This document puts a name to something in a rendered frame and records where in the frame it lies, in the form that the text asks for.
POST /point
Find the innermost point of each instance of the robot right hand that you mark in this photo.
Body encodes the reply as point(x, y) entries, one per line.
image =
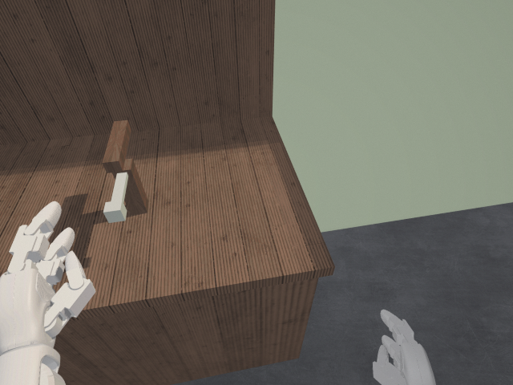
point(410, 359)

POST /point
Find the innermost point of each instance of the tap lever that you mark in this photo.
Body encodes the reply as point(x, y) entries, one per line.
point(115, 210)

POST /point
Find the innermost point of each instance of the counter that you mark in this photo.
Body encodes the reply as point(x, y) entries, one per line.
point(215, 268)

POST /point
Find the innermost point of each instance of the robot left forearm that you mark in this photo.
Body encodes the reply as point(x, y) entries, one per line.
point(35, 364)

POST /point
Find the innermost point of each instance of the robot left hand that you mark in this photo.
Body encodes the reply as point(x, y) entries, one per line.
point(26, 289)

